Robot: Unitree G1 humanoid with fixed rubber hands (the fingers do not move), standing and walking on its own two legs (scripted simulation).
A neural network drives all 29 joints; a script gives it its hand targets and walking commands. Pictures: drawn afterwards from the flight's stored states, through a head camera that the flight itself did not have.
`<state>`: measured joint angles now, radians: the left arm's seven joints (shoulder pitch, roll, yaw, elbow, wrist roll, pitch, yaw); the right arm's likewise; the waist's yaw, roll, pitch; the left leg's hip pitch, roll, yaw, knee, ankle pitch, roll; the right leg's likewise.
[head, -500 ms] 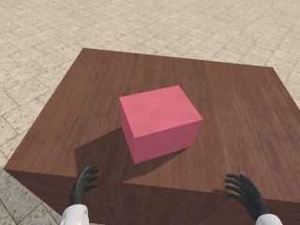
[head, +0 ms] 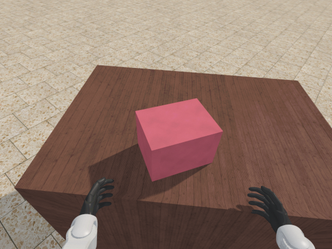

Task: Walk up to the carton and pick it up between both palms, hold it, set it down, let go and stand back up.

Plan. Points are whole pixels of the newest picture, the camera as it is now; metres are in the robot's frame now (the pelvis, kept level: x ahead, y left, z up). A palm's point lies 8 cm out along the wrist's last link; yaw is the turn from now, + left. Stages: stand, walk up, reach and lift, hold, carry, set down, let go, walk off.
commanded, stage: let go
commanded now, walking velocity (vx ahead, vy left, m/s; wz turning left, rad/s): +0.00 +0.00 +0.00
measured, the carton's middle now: (175, 138) +0.45 +0.00 -0.01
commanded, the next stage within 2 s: stand in 0.18 s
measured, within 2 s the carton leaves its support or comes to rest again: neither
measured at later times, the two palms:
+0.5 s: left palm (83, 211) +0.20 +0.21 -0.02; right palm (276, 229) +0.19 -0.24 -0.01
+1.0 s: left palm (81, 210) +0.20 +0.22 -0.02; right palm (276, 230) +0.19 -0.24 -0.01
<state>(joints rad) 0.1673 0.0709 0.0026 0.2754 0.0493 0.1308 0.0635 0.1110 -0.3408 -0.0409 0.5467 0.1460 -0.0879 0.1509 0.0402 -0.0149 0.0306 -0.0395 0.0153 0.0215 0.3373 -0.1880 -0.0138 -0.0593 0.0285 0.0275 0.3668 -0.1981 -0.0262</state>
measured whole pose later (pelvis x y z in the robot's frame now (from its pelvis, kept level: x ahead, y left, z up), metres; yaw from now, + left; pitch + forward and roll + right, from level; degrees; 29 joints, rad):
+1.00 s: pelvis -0.01 +0.01 -0.01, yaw +3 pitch -3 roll -1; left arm 0.14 0.20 -0.06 0.40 0.01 -0.11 -0.04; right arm 0.20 -0.30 -0.07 0.44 0.00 -0.10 0.03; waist -0.03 -0.02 -0.03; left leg -0.22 -0.01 -0.03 0.54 -0.26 0.01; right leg -0.19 -0.01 -0.04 0.51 -0.26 0.00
